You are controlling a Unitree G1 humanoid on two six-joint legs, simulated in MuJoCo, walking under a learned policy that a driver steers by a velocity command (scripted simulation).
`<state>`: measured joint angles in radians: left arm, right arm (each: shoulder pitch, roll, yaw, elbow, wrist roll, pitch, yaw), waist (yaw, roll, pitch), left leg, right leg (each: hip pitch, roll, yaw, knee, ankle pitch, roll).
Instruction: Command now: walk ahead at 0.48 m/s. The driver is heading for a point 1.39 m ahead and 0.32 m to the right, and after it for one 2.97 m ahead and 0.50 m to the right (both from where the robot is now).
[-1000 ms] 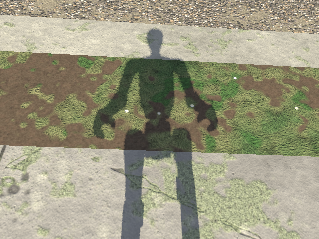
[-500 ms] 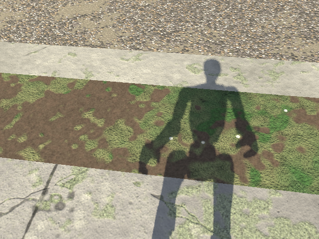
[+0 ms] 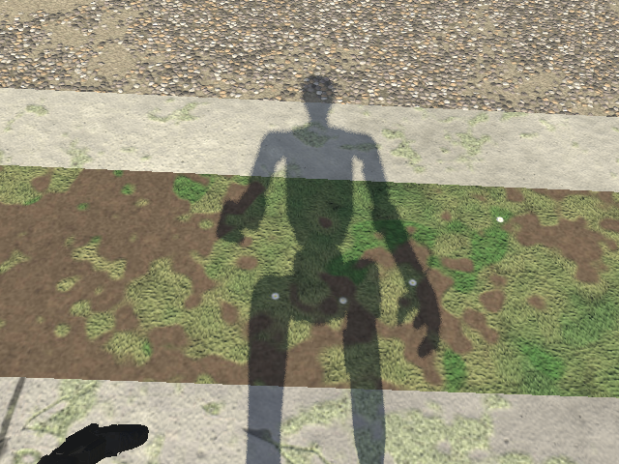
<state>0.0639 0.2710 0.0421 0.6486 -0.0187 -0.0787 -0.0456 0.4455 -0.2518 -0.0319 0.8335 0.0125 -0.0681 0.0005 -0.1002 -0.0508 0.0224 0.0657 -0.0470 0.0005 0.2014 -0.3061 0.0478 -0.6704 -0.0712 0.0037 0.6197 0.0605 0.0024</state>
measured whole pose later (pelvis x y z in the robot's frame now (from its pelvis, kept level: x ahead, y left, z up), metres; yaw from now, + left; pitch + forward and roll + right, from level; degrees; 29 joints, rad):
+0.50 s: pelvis +0.29 -0.03 +0.01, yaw +0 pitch +1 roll -2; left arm 0.36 0.28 0.05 0.82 -0.01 -0.08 -0.02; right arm 0.10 -0.28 -0.03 0.73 0.00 -0.07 0.01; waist 0.08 0.04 0.03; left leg -0.66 0.12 -0.06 0.67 0.06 -0.03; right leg -0.04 0.08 -0.04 0.23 -0.21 -0.06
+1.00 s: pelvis +0.56 +0.00 +0.00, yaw -16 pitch +0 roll +3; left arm 0.16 0.30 0.07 0.69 -0.02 -0.02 -0.02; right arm 0.30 -0.28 -0.07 0.86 -0.01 -0.09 0.00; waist -0.07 -0.04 0.04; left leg 0.00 -0.01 0.21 0.24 -0.24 0.01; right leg -0.68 -0.11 0.03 0.81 -0.03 0.00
